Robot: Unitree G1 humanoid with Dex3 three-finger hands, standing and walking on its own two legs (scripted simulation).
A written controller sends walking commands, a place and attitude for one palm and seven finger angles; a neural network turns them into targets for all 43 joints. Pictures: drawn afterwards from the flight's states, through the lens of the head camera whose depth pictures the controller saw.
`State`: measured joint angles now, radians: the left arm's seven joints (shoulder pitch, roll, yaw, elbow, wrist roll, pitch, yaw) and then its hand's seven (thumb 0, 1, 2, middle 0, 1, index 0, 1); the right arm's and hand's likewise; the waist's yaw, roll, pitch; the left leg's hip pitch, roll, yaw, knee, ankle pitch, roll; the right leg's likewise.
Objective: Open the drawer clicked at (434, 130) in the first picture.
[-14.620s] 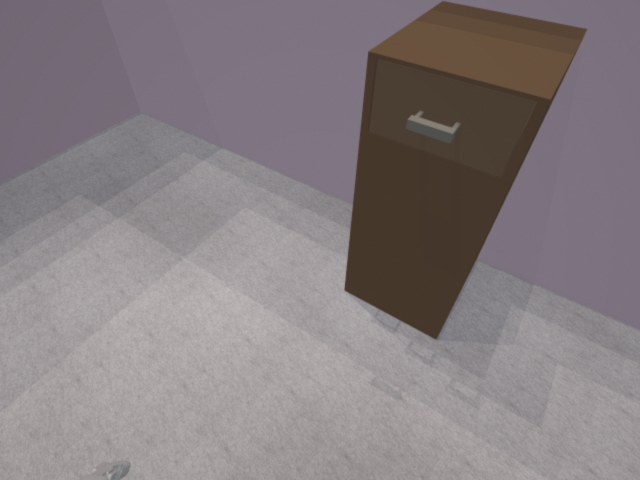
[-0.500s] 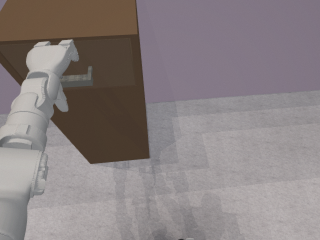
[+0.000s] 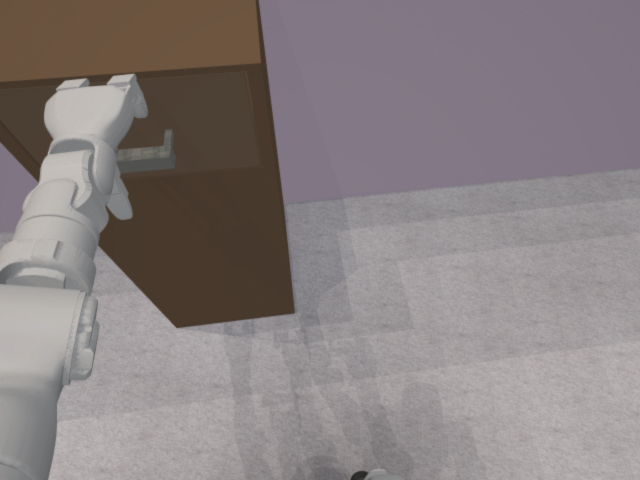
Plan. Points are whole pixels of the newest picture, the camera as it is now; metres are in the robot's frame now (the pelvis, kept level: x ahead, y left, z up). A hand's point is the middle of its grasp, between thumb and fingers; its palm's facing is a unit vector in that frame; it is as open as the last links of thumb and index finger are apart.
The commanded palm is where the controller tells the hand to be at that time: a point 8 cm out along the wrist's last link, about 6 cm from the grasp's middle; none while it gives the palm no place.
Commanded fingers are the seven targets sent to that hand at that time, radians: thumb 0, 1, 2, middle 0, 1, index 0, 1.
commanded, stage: re-aim the fingers above the handle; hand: left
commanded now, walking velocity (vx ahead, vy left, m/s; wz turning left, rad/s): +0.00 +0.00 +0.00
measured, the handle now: (137, 149) +0.57 +0.22 +0.05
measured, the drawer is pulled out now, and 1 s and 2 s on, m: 0.00 0.00 0.00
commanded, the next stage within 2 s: lower the fingers behind the handle in 1.06 s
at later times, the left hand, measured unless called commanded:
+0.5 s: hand (120, 145) +0.53 +0.22 +0.10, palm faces +0.01 -0.02 -1.00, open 13.6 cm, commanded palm +0.50 +0.23 +0.15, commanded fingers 0.00 -0.50 0.30 -0.30 -1.20 -0.30 -1.20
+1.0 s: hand (130, 144) +0.53 +0.21 +0.10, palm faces +0.03 -0.05 -1.00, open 13.7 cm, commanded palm +0.51 +0.24 +0.15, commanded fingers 0.00 -0.50 0.30 -0.30 -1.20 -0.30 -1.20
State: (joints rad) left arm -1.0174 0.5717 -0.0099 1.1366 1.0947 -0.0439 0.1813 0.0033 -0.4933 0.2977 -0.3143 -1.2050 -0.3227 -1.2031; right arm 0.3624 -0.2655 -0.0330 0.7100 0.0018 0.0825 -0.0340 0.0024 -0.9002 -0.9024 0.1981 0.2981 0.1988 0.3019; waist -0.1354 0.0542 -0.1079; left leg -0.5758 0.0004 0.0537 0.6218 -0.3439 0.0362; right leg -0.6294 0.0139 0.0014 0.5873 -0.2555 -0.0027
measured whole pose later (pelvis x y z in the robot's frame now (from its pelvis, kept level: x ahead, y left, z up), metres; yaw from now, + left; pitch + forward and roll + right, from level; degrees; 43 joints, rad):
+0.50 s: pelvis +0.00 +0.00 +0.00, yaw +0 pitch +18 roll -1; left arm -1.02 0.55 -0.01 1.11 1.10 -0.07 0.19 0.00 -0.49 0.30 -0.35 -1.23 -0.36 -1.23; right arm 0.36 -0.27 -0.04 0.71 -0.01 0.08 -0.03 0.00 -0.90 -0.90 0.20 0.30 0.20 0.30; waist -0.13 0.05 -0.12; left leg -0.59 0.00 0.05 0.64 -0.36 0.04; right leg -0.64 0.01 0.00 0.60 -0.27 0.00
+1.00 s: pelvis +0.00 +0.00 +0.00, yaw +1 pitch +18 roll -1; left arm -1.03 0.54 -0.01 1.10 1.09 -0.12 0.22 0.00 -0.49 0.30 -0.39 -1.26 -0.35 -1.22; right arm 0.37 -0.28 -0.04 0.73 -0.01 0.08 -0.03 0.00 -0.90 -0.90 0.20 0.30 0.20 0.30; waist -0.14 0.05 -0.12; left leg -0.62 0.00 0.04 0.66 -0.36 0.04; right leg -0.67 0.01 -0.01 0.62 -0.27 0.00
